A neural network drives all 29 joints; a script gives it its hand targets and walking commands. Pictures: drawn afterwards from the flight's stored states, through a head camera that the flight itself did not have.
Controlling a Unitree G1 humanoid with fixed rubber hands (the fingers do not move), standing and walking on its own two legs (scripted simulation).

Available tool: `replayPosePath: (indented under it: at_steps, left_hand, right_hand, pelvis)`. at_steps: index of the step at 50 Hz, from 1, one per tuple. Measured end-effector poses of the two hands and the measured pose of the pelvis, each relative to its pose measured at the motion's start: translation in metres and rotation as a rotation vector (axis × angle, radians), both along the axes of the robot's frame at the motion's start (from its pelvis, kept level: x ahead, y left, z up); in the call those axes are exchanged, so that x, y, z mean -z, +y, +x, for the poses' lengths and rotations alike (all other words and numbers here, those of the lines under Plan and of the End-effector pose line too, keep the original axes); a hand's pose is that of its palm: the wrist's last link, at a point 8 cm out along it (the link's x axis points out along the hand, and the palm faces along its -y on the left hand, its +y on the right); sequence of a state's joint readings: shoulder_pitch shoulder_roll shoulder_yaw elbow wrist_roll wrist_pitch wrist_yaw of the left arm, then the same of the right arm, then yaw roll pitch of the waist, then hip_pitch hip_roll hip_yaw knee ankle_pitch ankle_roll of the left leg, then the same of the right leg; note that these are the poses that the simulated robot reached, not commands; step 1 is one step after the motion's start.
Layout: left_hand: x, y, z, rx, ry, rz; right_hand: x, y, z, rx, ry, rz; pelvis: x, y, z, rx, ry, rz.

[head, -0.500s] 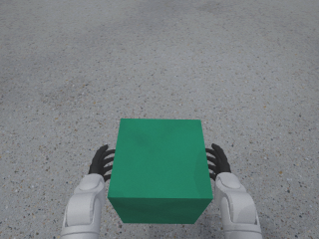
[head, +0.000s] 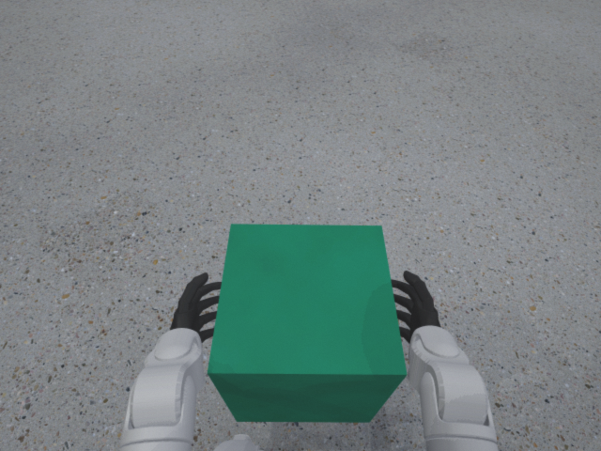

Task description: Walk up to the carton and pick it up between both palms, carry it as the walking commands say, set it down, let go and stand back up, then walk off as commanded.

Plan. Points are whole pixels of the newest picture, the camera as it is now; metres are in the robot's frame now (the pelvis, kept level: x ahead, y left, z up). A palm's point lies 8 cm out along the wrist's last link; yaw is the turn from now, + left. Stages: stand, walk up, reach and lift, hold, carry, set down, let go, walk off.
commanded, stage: carry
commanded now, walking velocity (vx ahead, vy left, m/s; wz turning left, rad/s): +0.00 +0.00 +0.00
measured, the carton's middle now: (304, 329) +0.32 -0.01 -0.05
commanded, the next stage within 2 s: none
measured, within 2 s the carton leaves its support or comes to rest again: neither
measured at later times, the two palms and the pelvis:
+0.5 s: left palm (241, 146) +0.62 +0.11 +0.04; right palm (405, 155) +0.62 -0.19 +0.03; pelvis +0.34 -0.03 +0.01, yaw -1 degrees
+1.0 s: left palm (269, 63) +0.95 +0.07 +0.02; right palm (393, 72) +0.94 -0.23 +0.02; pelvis +0.66 -0.06 +0.00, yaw -2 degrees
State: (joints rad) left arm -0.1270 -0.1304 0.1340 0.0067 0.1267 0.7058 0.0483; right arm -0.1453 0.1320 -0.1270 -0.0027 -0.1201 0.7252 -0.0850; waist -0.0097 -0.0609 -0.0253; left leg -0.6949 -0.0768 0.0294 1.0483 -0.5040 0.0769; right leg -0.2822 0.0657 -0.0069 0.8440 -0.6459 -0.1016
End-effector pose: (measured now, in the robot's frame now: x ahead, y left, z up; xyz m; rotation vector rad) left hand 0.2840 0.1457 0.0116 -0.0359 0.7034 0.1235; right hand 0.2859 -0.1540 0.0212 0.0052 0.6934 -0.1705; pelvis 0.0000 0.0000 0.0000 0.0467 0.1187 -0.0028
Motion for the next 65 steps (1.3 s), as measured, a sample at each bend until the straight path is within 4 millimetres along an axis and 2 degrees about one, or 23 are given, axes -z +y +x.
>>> replayPosePath:
  at_steps: [4, 8, 12, 15, 20, 27, 31, 38, 42, 45, 48, 51, 55, 57, 62, 65]
  left_hand:
    - [-0.007, 0.001, 0.073, 0.028, -0.038, 0.017]
    - [-0.022, -0.005, 0.133, 0.059, -0.04, 0.063]
    - [-0.029, -0.014, 0.186, 0.075, -0.034, 0.092]
    - [-0.031, -0.024, 0.226, 0.07, -0.047, 0.101]
    - [-0.038, -0.033, 0.286, 0.051, -0.048, 0.09]
    - [-0.017, -0.037, 0.363, 0.031, -0.009, 0.036]
    - [-0.007, -0.035, 0.419, 0.04, -0.005, 0.026]
    - [-0.018, -0.045, 0.512, 0.08, 0.002, 0.09]
    - [-0.022, -0.056, 0.562, 0.077, -0.004, 0.118]
    - [-0.026, -0.062, 0.6, 0.064, -0.009, 0.107]
    - [-0.02, -0.068, 0.639, 0.051, -0.014, 0.067]
    - [-0.006, -0.072, 0.679, 0.044, -0.007, 0.031]
    - [0.012, -0.074, 0.742, 0.051, -0.002, 0.009]
    - [0.015, -0.077, 0.776, 0.074, 0.001, 0.017]
    - [0.001, -0.095, 0.86, 0.143, 0.008, 0.103]
    - [-0.003, -0.108, 0.908, 0.16, 0.005, 0.133]
  right_hand:
    - [-0.001, 0.001, 0.064, 0.023, -0.037, 0.015]
    - [-0.003, -0.004, 0.115, 0.049, -0.039, 0.053]
    - [-0.002, -0.013, 0.164, 0.063, -0.032, 0.079]
    - [-0.002, -0.022, 0.206, 0.057, -0.045, 0.087]
    - [-0.012, -0.033, 0.272, 0.031, -0.046, 0.071]
    - [-0.007, -0.037, 0.355, 0.014, -0.006, 0.02]
    - [0.001, -0.035, 0.407, 0.031, -0.001, 0.018]
    - [0.008, -0.044, 0.488, 0.066, 0.005, 0.076]
    - [0.014, -0.054, 0.539, 0.059, -0.002, 0.1]
    - [0.006, -0.061, 0.581, 0.032, -0.006, 0.073]
    - [0.001, -0.068, 0.624, 0.019, -0.01, 0.032]
    - [0.004, -0.072, 0.665, 0.014, -0.002, -0.004]
    - [0.016, -0.074, 0.726, 0.032, 0.002, -0.013]
    - [0.021, -0.076, 0.753, 0.057, 0.006, 0.002]
    - [0.032, -0.091, 0.816, 0.122, 0.013, 0.081]
    - [0.037, -0.103, 0.86, 0.133, 0.011, 0.103]
  pelvis:
    - [0.008, 0.006, 0.069, 0.021, -0.02, -0.014]
    - [-0.001, 0.008, 0.125, 0.039, -0.013, -0.022]
    - [-0.007, 0.002, 0.175, 0.048, 0.004, -0.019]
    - [-0.005, -0.008, 0.217, 0.045, -0.014, -0.01]
    - [-0.012, -0.021, 0.28, 0.028, -0.019, 0.005]
    - [-0.006, -0.03, 0.362, 0.016, -0.007, 0.019]
    - [0.006, -0.026, 0.418, 0.026, -0.023, 0.009]
    - [-0.002, -0.027, 0.503, 0.054, 0.003, -0.008]
    - [0.0, -0.037, 0.555, 0.05, -0.004, -0.005]
    - [-0.004, -0.046, 0.596, 0.04, -0.015, 0.004]
    - [-0.002, -0.055, 0.635, 0.034, -0.013, 0.019]
    - [0.005, -0.06, 0.676, 0.031, -0.009, 0.021]
    - [0.021, -0.06, 0.74, 0.04, -0.029, 0.013]
    - [0.024, -0.06, 0.771, 0.054, -0.028, 0.02]
    - [0.016, -0.061, 0.843, 0.082, 0.003, -0.003]
    - [0.014, -0.069, 0.888, 0.078, 0.007, -0.001]
